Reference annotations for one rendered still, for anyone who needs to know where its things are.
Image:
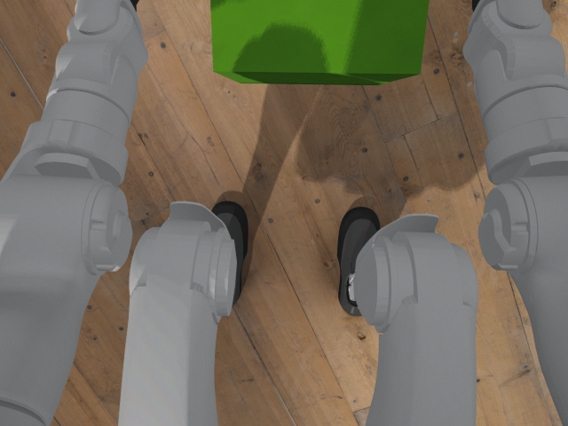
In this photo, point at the robot left upper arm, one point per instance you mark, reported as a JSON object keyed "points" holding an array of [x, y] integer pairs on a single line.
{"points": [[58, 235]]}

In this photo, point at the left robot shin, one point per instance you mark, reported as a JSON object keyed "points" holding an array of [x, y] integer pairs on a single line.
{"points": [[184, 210]]}

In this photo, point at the carton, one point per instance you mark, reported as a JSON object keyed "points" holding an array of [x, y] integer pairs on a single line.
{"points": [[343, 42]]}

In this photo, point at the left robot forearm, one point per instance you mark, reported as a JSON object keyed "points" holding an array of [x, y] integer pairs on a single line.
{"points": [[90, 102]]}

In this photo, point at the robot right upper arm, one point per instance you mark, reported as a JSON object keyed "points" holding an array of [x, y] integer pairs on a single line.
{"points": [[524, 231]]}

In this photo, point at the right robot forearm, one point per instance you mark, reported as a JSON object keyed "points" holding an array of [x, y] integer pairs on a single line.
{"points": [[521, 86]]}

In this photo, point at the robot right thigh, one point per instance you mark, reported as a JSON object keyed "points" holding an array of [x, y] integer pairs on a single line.
{"points": [[427, 365]]}

